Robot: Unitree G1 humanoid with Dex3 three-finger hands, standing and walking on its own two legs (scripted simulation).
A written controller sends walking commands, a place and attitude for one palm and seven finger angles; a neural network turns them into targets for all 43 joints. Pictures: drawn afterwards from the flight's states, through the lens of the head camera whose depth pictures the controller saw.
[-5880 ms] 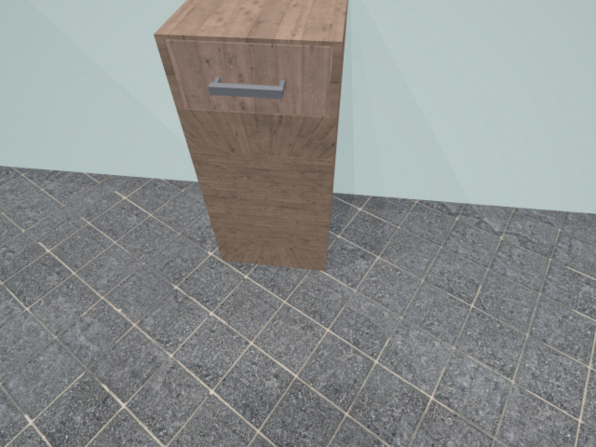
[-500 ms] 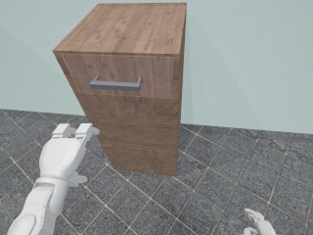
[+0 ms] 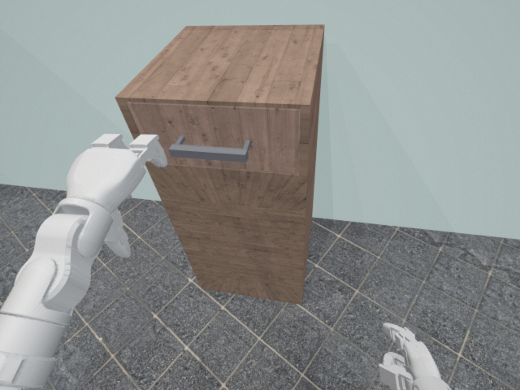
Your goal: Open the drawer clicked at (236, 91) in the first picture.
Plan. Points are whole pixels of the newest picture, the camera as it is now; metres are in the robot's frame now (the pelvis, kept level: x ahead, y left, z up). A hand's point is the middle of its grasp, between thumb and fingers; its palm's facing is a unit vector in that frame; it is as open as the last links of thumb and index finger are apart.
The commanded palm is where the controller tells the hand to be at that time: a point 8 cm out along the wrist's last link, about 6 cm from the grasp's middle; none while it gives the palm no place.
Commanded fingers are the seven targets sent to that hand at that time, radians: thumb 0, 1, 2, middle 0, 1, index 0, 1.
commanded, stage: raise the hand with hooked fingers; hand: left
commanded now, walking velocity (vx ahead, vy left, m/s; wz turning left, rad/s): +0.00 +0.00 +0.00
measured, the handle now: (211, 147) +0.59 +0.21 +0.04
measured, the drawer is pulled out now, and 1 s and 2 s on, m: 0.00 0.00 0.00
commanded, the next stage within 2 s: move the hooked fingers above the handle in 0.36 s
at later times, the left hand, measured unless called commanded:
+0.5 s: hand (122, 204) +0.30 +0.25 +0.16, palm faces +0.14 -0.03 -0.99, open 13.8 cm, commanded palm +0.28 +0.23 +0.21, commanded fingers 0.00 -0.50 0.30 -0.30 -1.20 -0.30 -1.20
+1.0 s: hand (160, 186) +0.37 +0.22 +0.13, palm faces +0.00 +0.00 -1.00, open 13.8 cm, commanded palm +0.35 +0.22 +0.19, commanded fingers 0.00 -0.50 0.30 -0.30 -1.20 -0.30 -1.20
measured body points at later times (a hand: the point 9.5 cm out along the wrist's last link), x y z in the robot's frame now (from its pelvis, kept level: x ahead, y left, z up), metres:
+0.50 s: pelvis -0.02 +0.00 +0.00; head -0.01 -0.05 +0.45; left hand +0.29 +0.25 +0.21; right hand +0.18 -0.23 -0.11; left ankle -0.03 +0.12 -0.74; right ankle +0.03 -0.12 -0.74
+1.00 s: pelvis -0.01 +0.00 +0.00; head +0.01 -0.04 +0.45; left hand +0.37 +0.22 +0.18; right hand +0.14 -0.25 -0.13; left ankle -0.03 +0.12 -0.74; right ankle +0.03 -0.12 -0.74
